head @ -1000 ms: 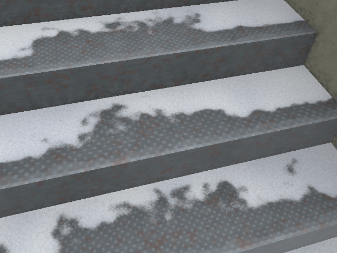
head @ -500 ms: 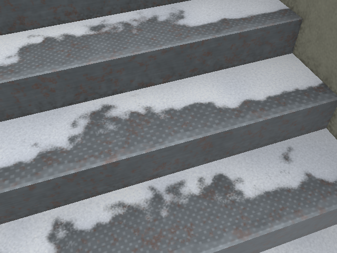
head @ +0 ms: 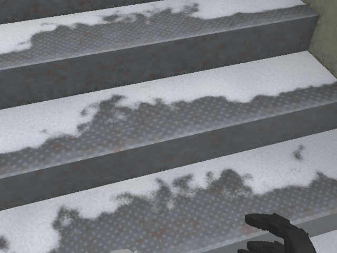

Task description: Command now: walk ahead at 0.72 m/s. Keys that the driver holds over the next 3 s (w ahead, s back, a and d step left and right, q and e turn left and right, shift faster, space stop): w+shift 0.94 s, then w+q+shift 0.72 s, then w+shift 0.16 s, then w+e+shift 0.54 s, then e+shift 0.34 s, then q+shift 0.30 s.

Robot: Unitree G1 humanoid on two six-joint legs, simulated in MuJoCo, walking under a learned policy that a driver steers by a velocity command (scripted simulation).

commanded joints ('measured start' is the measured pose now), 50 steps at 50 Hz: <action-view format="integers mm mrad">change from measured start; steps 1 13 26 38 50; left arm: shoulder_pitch -70 -247 -833 -219 -64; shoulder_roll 164 -95 -123 207 62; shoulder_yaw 30 -19 -44 104 -24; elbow -94 -504 -670 -377 -75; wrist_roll -8 62 16 12 -47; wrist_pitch -6 40 53 57 -45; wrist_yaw -1 -54 -73 -63 -45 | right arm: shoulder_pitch -88 204 712 363 -130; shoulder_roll -32 -54 -123 -133 14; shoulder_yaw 4 -47 -72 -119 49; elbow -91 290 439 95 -161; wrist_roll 25 -17 -6 35 51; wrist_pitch -14 -132 -206 -259 -87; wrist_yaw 15 11 -21 54 -1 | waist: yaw -35 141 -96 59 -128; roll -85 54 17 -58 92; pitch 99 81 271 -342 186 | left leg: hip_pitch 310 563 1367 461 375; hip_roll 3 104 196 -177 -95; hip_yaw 123 -431 -310 -239 128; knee -427 -1497 -1744 94 -250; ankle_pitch -109 -235 -2 530 224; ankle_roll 15 26 120 18 59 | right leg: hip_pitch -185 -1047 -1825 96 -604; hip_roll -220 -16 -79 -268 -60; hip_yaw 134 205 9 894 -122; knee -385 1871 2024 175 -219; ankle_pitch -123 351 -191 -184 506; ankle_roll -155 -8 -25 -197 -4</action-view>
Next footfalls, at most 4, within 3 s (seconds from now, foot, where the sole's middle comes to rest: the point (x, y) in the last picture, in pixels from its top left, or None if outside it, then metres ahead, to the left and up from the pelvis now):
0.10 left None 0.14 0.15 -0.64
0.68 right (201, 197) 0.61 -0.06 -0.48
1.12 left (163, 102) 0.91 0.08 -0.31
1.46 right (193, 9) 1.30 -0.04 -0.15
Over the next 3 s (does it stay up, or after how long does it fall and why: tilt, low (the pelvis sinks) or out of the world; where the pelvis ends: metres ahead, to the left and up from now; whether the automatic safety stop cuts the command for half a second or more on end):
stays up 2.16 0.49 0.77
